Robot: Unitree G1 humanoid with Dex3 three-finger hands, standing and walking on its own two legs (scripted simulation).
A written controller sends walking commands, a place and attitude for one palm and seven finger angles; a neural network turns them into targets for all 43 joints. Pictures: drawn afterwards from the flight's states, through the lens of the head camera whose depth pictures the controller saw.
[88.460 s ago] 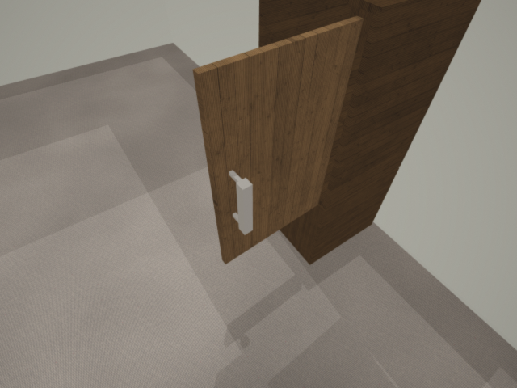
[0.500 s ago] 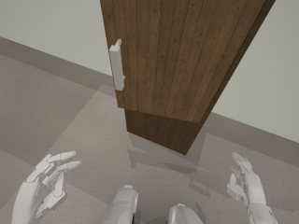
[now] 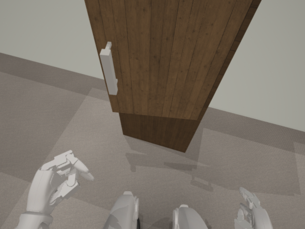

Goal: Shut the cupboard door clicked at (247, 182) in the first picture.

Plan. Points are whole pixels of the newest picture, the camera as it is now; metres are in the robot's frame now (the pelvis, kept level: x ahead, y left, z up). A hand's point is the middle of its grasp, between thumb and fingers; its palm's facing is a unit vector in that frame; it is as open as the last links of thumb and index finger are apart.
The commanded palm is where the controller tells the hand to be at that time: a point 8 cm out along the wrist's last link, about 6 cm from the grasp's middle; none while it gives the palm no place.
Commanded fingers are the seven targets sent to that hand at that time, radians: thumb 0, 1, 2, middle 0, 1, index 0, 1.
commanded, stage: raise the hand and make a fist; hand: left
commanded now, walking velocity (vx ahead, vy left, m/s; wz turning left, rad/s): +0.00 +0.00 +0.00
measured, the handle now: (111, 69) +0.55 +0.17 +0.06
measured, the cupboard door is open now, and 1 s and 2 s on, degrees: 12 12 12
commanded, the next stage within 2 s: bring the fist close to the handle in 0.90 s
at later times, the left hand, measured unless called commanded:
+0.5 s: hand (65, 173) +0.23 +0.21 +0.06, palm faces +0.00 -1.00 -0.04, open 3.1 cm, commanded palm +0.21 +0.25 +0.06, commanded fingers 0.00 0.90 0.90 -1.30 -1.50 -1.30 -1.50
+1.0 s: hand (82, 175) +0.23 +0.18 +0.05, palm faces -0.03 -1.00 -0.03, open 3.1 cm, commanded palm +0.21 +0.23 +0.06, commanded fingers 0.00 0.90 0.90 -1.30 -1.50 -1.30 -1.50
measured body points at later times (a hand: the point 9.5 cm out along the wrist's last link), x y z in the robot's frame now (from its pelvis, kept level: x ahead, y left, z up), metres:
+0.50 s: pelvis +0.01 +0.01 +0.01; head +0.08 +0.04 +0.45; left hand +0.22 +0.26 +0.07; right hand +0.21 -0.21 -0.05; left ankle +0.07 +0.09 -0.62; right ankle +0.02 -0.11 -0.62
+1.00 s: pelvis +0.01 -0.01 +0.01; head +0.08 +0.00 +0.45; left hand +0.23 +0.23 +0.05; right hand +0.20 -0.24 -0.07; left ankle +0.07 +0.09 -0.62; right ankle +0.02 -0.11 -0.62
